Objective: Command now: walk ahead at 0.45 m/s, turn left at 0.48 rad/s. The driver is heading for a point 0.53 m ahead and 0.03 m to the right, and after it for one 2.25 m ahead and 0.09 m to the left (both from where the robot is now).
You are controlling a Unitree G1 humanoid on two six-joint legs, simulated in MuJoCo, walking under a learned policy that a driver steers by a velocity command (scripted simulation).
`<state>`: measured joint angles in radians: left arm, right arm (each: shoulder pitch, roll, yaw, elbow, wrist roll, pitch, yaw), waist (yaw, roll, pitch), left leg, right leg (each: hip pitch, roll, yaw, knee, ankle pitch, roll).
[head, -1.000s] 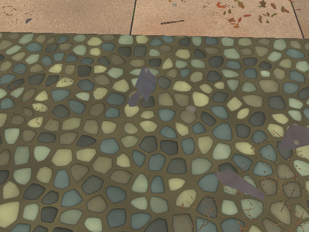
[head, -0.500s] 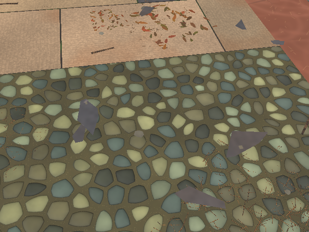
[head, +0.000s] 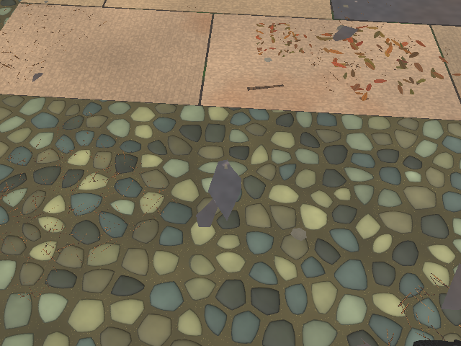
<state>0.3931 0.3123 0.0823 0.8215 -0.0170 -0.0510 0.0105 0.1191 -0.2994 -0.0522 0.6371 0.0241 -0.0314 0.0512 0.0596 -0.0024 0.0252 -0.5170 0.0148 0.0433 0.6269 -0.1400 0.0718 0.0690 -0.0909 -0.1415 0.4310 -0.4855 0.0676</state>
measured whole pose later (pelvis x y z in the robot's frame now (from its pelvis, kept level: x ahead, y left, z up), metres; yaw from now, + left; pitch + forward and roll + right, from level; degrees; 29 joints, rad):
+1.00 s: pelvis +0.50 +0.03 +0.02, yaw -11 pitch +2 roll -1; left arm 0.21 0.30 0.05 0.71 0.00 0.01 0.02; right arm 0.16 -0.29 -0.02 0.69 -0.02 -0.05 0.00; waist 0.02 0.03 0.01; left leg -0.44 0.00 -0.07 0.53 -0.08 -0.03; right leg -0.25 0.13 0.15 0.55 -0.33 -0.04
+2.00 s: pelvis +0.56 +0.07 +0.02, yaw +13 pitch +0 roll +1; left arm 0.21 0.27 0.05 0.75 0.01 0.01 0.01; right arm 0.15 -0.25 -0.04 0.64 -0.02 0.02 -0.01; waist 0.01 -0.02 0.02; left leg -0.33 -0.10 -0.08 0.54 -0.22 0.04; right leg -0.29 -0.03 0.05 0.57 -0.27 0.04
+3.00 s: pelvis +0.57 +0.01 +0.02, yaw -7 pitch +0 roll -1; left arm 0.14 0.22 0.01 0.66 0.01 0.01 0.01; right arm 0.22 -0.27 -0.05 0.76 0.01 0.02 -0.02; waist -0.02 0.01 0.00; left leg -0.24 0.03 -0.02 0.57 -0.34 -0.02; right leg -0.26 0.06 -0.01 0.56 -0.30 -0.06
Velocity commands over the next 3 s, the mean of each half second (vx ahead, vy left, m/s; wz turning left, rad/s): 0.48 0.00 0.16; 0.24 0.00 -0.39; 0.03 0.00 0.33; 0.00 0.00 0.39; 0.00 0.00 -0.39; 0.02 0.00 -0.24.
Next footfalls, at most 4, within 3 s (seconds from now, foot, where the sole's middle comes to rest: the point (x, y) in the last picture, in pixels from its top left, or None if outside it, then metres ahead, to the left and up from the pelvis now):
0.56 right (274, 330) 0.51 -0.08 -0.75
0.98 left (209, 277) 0.65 0.12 -0.75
1.60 left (188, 287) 0.62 0.18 -0.75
2.00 right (268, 286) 0.64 -0.06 -0.75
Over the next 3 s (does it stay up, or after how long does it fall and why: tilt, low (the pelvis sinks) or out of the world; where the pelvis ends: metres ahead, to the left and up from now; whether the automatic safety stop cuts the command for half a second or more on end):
stays up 0.57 0.01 0.02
